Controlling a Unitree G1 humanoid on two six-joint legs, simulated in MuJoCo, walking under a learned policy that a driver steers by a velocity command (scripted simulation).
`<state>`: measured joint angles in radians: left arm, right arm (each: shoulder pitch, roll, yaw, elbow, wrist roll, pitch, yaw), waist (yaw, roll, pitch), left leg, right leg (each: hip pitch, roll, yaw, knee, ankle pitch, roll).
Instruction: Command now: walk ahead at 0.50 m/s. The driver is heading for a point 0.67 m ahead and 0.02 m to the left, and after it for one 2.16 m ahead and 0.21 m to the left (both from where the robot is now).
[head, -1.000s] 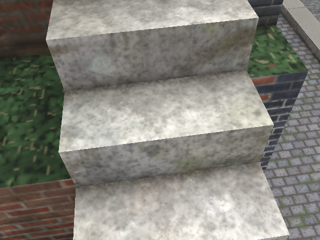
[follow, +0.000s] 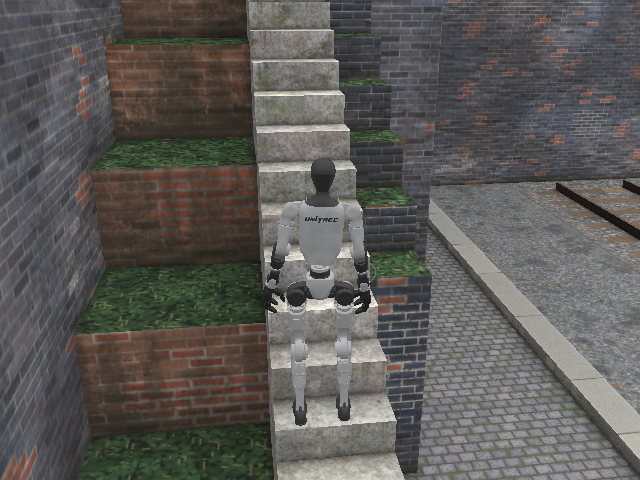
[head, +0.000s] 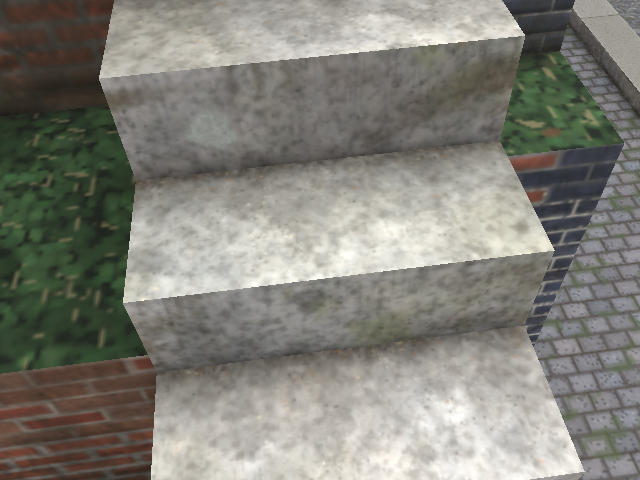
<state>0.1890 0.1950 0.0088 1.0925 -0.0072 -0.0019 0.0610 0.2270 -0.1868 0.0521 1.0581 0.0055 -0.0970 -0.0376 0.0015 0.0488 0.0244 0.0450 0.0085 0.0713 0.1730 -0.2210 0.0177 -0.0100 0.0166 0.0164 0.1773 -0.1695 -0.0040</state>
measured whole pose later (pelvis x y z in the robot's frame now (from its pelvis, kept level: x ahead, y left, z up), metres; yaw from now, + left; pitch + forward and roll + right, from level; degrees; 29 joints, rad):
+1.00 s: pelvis +0.00 +0.00 +0.00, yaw +0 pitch +0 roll -1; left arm 0.18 0.20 0.01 1.09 -0.01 0.00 0.06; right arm 0.21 -0.19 0.05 1.06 0.01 -0.10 -0.04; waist 0.00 0.05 0.02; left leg 0.04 0.01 0.06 0.17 -0.22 0.01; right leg -0.01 0.02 0.03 0.17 -0.17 0.00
